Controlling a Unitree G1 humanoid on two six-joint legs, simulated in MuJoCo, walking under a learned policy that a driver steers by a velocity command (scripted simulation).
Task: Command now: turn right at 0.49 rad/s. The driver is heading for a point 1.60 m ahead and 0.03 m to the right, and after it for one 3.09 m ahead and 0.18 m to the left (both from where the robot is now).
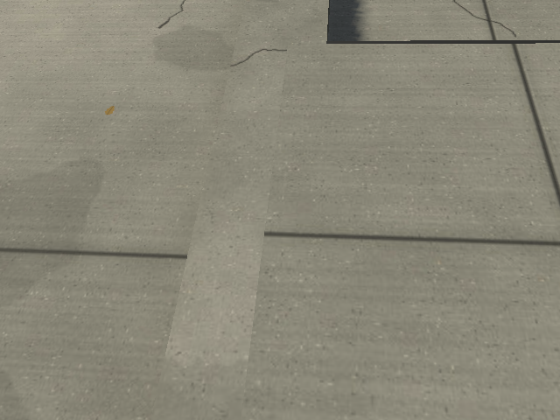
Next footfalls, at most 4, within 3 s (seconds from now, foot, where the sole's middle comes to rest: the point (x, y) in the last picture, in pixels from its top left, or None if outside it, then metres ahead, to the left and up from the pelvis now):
0.34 left None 0.09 0.13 -0.78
0.66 right None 0.00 -0.09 -0.78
1.08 left None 0.35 0.17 -0.78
1.66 right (313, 316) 0.70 0.01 -0.78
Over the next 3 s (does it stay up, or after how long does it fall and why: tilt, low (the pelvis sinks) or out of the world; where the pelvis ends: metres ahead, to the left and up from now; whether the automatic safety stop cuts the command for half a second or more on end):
stays up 1.02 0.06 -0.01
